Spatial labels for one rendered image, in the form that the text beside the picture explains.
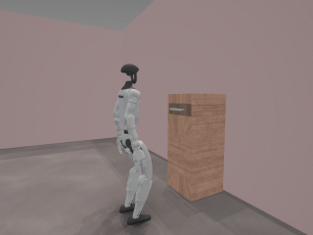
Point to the left robot hand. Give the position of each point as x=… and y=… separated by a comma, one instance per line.
x=118, y=142

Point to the right robot thigh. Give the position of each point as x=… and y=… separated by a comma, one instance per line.
x=148, y=172

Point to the humanoid robot torso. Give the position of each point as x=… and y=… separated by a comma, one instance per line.
x=123, y=101

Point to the robot left forearm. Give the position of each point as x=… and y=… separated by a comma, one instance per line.
x=118, y=127

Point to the left robot upper arm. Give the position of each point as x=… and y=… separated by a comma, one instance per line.
x=116, y=108

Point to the drawer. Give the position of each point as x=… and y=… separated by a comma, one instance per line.
x=186, y=109

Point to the right robot hand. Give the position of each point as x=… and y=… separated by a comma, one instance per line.
x=138, y=155

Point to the handle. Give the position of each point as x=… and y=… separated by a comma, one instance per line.
x=174, y=109

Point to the right robot upper arm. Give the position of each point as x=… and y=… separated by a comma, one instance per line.
x=133, y=97

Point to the cabinet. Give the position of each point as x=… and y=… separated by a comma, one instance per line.
x=196, y=145

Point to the robot right forearm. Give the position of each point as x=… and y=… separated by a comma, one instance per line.
x=131, y=128

